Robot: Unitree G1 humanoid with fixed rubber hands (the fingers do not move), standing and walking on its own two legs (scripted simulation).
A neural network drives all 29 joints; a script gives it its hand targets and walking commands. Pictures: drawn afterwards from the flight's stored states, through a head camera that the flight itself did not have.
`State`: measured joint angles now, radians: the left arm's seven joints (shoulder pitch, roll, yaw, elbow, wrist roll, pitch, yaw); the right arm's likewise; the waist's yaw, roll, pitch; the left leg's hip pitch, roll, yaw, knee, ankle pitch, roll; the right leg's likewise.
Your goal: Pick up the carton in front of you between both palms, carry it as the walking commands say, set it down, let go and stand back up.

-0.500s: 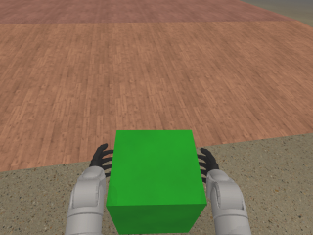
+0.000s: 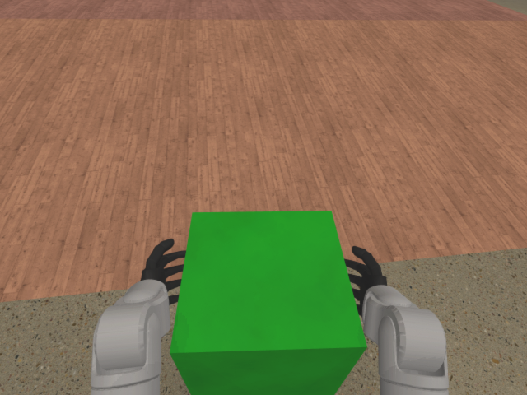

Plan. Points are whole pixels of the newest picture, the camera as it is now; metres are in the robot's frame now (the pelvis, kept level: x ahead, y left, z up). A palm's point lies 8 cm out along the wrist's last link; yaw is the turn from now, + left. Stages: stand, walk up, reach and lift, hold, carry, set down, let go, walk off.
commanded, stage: carry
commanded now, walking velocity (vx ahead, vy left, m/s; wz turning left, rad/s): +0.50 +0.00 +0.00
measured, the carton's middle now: (263, 312) +0.27 +0.00 +0.01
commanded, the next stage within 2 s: none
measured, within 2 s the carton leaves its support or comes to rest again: neither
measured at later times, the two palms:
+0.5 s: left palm (167, 159) +0.59 +0.20 +0.06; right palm (306, 168) +0.56 -0.10 +0.07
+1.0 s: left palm (198, 59) +0.95 +0.16 +0.14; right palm (303, 65) +0.96 -0.13 +0.13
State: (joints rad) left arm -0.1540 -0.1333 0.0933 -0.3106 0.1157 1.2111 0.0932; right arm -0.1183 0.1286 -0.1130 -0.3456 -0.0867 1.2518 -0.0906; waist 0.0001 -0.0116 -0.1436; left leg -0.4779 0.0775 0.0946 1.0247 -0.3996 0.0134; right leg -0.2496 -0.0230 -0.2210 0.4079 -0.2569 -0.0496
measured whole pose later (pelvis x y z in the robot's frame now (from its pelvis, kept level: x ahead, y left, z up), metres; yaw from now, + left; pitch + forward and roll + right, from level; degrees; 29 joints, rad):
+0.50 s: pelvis +0.31 +0.07 +0.01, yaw -3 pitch +5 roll -2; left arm -0.16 -0.13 0.10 -0.31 0.12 1.14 0.09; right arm -0.11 0.13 -0.10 -0.32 -0.09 1.16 -0.08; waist -0.03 -0.01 -0.03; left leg -0.25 0.04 0.23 0.34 -0.19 0.08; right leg -0.59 -0.10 -0.09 1.01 -0.24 -0.02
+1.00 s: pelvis +0.64 +0.00 +0.00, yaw +0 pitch +4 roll +1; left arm -0.42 -0.12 0.20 -0.40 0.08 1.27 0.11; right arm -0.42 0.11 -0.16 -0.41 -0.10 1.32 -0.10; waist 0.04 0.01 -0.01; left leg -0.60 0.09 0.05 1.15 -0.27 0.04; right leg -0.27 -0.02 -0.23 0.41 -0.22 -0.09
